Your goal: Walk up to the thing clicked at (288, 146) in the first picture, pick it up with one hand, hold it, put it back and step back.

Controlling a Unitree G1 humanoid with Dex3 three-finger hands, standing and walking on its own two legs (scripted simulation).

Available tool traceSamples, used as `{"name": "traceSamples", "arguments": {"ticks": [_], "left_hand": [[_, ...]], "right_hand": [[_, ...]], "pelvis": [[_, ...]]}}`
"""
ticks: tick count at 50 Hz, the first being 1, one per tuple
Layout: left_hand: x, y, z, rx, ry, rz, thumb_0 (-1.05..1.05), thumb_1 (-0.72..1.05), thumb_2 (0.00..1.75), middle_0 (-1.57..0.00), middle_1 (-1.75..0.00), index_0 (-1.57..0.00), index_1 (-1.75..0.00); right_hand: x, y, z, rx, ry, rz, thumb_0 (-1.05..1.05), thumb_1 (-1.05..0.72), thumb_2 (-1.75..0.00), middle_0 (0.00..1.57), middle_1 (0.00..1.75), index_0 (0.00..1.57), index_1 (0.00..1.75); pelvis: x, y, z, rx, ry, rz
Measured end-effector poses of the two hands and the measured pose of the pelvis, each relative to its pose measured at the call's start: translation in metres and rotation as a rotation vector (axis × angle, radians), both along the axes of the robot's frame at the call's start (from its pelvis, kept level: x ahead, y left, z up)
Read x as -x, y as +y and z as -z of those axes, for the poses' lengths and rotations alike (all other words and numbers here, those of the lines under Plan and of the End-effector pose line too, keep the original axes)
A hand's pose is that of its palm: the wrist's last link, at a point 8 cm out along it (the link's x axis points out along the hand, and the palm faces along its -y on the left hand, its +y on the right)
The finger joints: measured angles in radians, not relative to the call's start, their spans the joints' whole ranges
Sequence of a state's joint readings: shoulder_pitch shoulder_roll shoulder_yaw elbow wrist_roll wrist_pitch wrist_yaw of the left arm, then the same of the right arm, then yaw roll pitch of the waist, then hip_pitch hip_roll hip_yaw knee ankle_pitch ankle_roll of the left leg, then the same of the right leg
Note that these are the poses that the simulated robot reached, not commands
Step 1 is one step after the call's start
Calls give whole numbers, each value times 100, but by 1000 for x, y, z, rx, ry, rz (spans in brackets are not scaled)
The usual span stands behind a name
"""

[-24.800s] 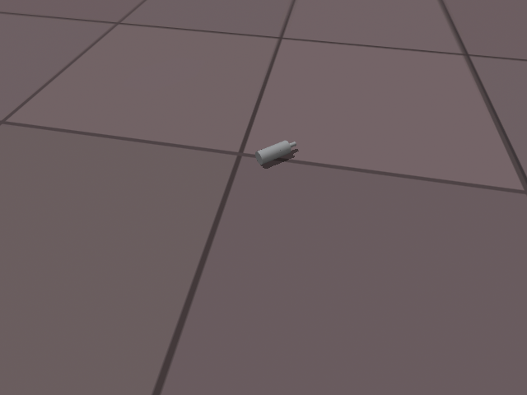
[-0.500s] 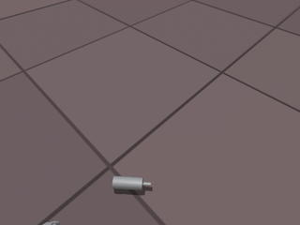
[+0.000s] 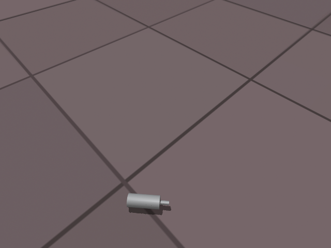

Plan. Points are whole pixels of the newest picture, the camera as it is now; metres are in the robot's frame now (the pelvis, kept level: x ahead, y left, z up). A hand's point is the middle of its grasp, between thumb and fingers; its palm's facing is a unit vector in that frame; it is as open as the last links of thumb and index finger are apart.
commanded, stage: walk up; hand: left
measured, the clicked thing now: (148, 201) +0.47 +0.11 -0.74
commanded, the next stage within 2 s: stand in 0.04 s
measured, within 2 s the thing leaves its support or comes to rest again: neither
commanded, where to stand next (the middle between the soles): +0.06 -0.03 m, yaw -3 degrees
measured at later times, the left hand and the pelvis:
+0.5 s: hand out of the picture +0.09 +0.25 -0.15, palm faces -0.03 -0.94 -0.34, open 7.4 cm; pelvis +0.00 +0.00 +0.00, yaw -1 degrees
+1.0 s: hand out of the picture +0.08 +0.25 -0.15, palm faces -0.04 -0.94 -0.35, open 7.4 cm; pelvis +0.01 -0.01 +0.00, yaw -1 degrees
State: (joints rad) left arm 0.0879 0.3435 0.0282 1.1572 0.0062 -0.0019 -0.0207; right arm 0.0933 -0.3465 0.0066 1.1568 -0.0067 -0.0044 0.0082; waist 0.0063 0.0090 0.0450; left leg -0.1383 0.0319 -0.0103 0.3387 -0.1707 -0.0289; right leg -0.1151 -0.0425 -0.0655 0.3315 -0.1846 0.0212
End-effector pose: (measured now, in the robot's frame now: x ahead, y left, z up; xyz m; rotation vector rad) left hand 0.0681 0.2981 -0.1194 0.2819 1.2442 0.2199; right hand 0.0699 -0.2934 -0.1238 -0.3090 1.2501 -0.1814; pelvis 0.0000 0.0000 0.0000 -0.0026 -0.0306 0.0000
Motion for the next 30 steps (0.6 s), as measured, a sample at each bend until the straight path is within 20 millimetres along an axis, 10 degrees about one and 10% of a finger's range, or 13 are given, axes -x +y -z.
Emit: {"name": "traceSamples", "arguments": {"ticks": [30], "left_hand": [[-11, -5, -3, -13, -9, 46, 0, 91, 90, -20, -30, -20, -30]], "right_hand": [[-3, -8, -2, 4, -8, 6, 0, -90, -90, 20, 30, 20, 30]], "pelvis": [[-5, -5, -1, -4, -2, 12]]}}
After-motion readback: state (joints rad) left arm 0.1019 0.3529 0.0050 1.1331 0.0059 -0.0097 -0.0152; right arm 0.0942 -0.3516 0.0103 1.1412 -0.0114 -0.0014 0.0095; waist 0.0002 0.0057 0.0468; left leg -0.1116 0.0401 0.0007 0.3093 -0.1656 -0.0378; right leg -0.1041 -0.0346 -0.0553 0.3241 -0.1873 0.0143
